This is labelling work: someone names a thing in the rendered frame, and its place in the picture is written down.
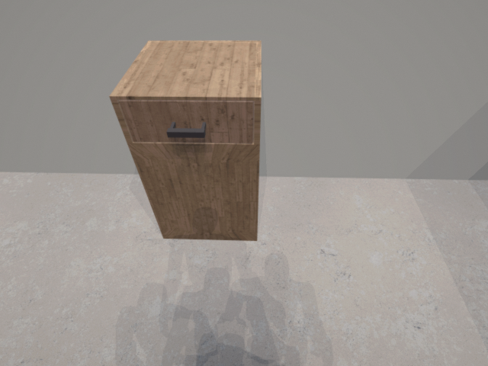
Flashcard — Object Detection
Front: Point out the drawer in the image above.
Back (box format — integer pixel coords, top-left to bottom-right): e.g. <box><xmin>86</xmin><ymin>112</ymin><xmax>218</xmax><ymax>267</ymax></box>
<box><xmin>119</xmin><ymin>100</ymin><xmax>254</xmax><ymax>143</ymax></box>

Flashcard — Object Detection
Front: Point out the cabinet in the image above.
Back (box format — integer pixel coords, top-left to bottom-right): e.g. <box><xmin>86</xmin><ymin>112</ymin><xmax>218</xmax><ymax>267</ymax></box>
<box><xmin>109</xmin><ymin>40</ymin><xmax>262</xmax><ymax>241</ymax></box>

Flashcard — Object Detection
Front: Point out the handle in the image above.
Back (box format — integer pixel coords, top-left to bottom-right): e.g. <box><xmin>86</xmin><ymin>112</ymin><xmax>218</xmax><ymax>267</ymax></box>
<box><xmin>167</xmin><ymin>122</ymin><xmax>206</xmax><ymax>138</ymax></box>

